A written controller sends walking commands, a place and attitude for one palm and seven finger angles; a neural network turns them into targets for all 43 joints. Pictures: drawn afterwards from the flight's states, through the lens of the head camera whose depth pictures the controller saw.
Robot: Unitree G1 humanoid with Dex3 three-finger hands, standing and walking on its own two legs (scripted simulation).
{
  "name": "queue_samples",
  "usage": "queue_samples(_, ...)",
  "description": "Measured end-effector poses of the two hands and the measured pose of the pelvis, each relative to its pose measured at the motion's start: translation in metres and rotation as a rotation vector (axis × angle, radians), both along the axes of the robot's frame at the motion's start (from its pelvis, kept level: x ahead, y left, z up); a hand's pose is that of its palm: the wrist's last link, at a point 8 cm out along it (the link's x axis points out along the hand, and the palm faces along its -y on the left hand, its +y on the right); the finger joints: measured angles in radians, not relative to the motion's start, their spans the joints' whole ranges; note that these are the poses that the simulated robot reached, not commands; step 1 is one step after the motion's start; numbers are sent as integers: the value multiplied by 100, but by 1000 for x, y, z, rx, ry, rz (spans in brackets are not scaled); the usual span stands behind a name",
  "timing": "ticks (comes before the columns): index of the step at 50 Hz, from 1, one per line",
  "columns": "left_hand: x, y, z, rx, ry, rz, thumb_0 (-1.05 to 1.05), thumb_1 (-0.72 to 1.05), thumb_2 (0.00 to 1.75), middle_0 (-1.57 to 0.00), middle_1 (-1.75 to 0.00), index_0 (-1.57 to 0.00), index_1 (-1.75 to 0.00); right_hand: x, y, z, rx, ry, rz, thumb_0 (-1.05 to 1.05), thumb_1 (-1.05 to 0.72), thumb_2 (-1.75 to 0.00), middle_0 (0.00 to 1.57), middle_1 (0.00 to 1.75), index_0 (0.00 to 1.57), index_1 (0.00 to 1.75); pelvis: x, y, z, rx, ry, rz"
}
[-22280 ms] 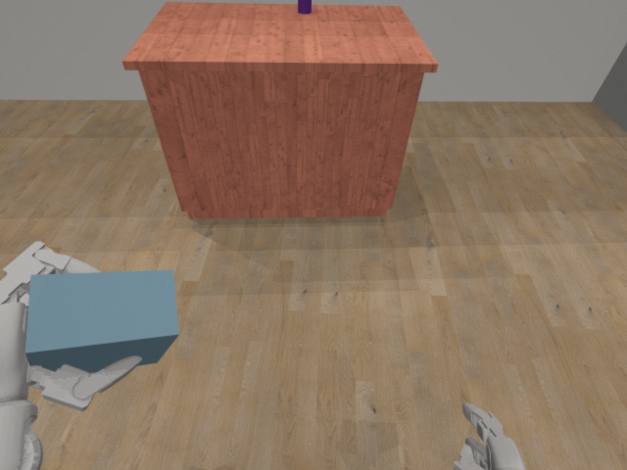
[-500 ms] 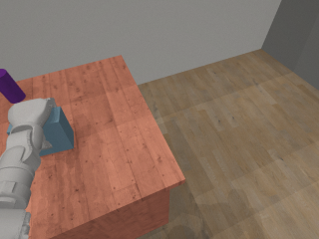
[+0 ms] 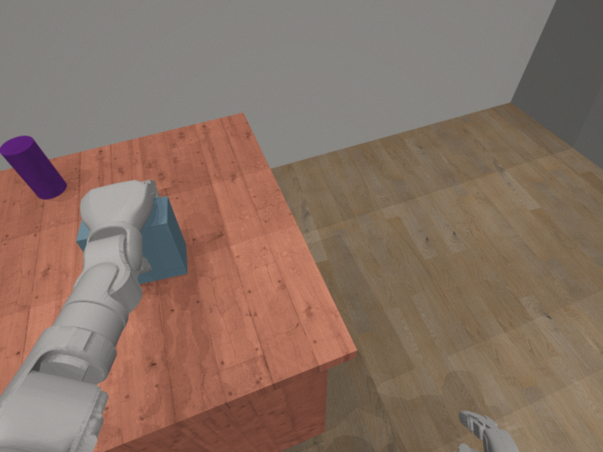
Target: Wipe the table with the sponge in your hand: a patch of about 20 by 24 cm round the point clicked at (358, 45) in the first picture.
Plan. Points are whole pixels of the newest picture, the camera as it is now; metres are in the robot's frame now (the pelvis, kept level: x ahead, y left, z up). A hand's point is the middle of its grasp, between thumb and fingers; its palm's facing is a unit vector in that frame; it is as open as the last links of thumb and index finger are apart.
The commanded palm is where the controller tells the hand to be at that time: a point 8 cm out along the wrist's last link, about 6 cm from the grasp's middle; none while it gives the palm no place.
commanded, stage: wipe back along the middle lane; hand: left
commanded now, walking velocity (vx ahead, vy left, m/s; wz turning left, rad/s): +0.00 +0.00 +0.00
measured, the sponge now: (142, 251) +0.38 +0.28 +0.03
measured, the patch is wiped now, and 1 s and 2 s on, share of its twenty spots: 0.45 0.70 0.70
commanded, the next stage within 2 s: slide across to the third lane in 1.64 s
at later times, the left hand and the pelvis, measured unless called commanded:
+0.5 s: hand (141, 252) +0.36 +0.26 +0.06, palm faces -0.03 -0.04 -1.00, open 10.5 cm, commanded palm +0.31 +0.25 +0.10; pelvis +0.01 -0.02 +0.00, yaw -1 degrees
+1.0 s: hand (140, 288) +0.30 +0.24 +0.06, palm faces +0.02 -0.06 -1.00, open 10.5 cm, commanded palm +0.26 +0.23 +0.10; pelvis +0.00 -0.01 +0.00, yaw -2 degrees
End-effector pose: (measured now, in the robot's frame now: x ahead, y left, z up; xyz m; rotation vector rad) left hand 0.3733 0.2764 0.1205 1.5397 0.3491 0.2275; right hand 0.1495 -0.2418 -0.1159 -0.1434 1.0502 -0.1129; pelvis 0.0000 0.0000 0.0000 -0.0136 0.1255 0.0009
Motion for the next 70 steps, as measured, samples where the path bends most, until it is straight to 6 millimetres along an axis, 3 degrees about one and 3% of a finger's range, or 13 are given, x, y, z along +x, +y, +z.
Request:
queue_samples(11, -8, -9, -2, -1, -25, 12, 0, -53, 103, -66, -133, -70, -133, -14, -25, -2, -5, 35, -45, 1, -91, -90, 20, 30, 20, 30, 9, -9, 1, 3, -7, -21)
queue_samples(19, -27, -17, -3, -14, -52, 25, 0, -52, 103, -66, -134, -69, -133, -5, -32, 3, -1, -4, -45, 1, -91, -90, 20, 30, 20, 30, 10, -13, 1, 7, -24, -26)
queue_samples(36, -64, -31, -3, -33, -77, 20, 0, -52, 103, -65, -134, -69, -133, 36, -14, 19, 43, -155, 16, 1, -91, -90, 20, 30, 20, 30, 5, -16, 1, 10, -52, -29)
queue_samples(70, -123, -53, -4, -62, -109, 13, 0, -51, 103, -64, -134, -68, -134, 48, -2, 27, 78, -242, 43, 1, -91, -90, 20, 30, 20, 30, -3, -14, 0, 14, -94, -49)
